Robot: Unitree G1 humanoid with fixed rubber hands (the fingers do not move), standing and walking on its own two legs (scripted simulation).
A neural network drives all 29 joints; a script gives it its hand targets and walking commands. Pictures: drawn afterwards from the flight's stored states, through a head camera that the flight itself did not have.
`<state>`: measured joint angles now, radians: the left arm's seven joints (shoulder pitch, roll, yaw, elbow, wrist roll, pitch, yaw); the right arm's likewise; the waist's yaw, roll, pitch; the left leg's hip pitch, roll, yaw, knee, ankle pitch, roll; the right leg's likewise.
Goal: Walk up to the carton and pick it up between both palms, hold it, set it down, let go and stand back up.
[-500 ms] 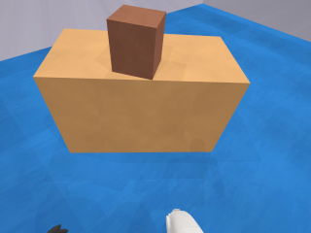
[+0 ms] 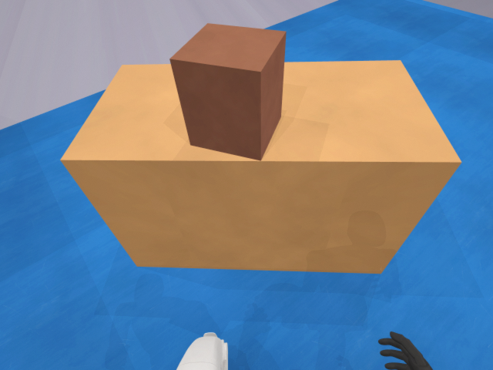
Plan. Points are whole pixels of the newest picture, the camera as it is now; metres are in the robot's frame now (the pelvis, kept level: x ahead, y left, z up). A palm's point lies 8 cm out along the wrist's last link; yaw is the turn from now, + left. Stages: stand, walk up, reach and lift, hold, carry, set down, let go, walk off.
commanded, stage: walk up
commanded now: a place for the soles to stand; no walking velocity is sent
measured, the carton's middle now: (234, 92) +0.76 +0.07 +0.04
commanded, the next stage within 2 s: none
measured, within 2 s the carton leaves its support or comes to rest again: neither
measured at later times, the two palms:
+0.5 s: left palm (133, 268) +0.32 +0.27 -0.09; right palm out of the picture +0.15 -0.26 -0.09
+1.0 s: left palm (144, 261) +0.35 +0.25 -0.10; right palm (386, 242) +0.40 -0.27 -0.11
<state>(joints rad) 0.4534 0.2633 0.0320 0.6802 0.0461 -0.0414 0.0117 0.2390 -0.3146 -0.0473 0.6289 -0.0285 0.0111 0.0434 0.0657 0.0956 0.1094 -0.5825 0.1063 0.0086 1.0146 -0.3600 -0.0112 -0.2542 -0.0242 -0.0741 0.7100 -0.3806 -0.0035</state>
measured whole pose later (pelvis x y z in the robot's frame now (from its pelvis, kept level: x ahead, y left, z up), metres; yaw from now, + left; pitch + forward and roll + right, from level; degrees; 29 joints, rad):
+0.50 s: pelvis +0.16 +0.02 +0.00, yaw -5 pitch -5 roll +1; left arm 0.25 0.31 0.06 0.62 0.03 0.02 -0.06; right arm 0.44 -0.28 -0.03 0.71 -0.04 -0.05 -0.01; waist -0.07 -0.08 0.10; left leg -0.20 0.08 0.15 0.70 -0.40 0.00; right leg -0.57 -0.09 0.01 0.96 -0.30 0.01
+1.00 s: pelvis +0.27 -0.01 -0.01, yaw -2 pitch -4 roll -2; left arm 0.32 0.27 0.02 0.61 0.03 -0.01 0.02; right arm 0.20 -0.29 -0.03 0.63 -0.02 0.02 0.00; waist 0.05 0.06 0.17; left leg -0.43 0.06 -0.01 0.78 -0.29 -0.01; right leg -0.35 -0.06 -0.11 0.79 -0.37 0.01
